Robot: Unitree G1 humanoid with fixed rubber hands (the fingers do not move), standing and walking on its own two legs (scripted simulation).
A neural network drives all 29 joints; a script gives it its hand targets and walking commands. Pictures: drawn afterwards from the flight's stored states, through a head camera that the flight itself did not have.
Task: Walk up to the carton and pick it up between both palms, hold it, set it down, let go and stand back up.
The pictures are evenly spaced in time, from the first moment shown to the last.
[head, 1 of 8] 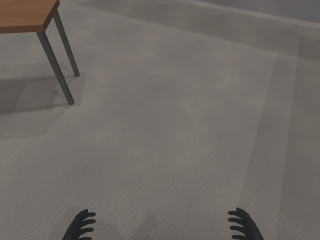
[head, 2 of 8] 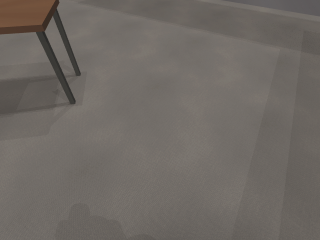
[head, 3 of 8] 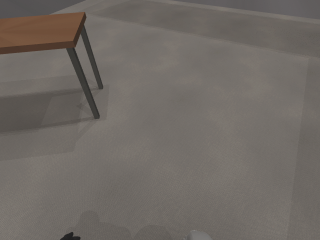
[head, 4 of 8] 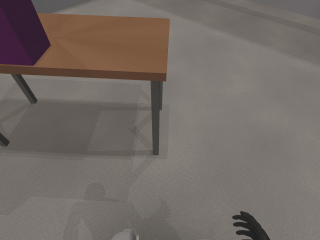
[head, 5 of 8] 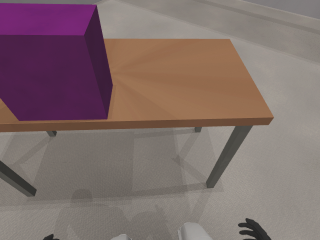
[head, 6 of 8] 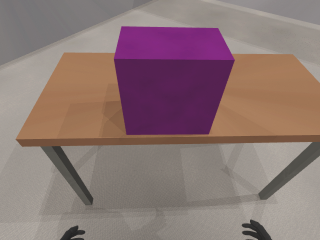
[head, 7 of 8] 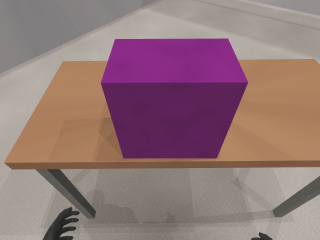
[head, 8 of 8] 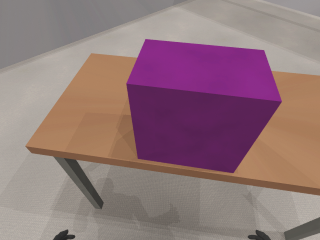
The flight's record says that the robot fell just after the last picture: no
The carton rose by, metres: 0.00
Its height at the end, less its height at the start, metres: +0.00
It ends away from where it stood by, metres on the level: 0.00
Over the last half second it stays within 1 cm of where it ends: yes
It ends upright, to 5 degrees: yes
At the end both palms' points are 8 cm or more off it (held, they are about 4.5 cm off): yes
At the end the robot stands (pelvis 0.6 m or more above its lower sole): yes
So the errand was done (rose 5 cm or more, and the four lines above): no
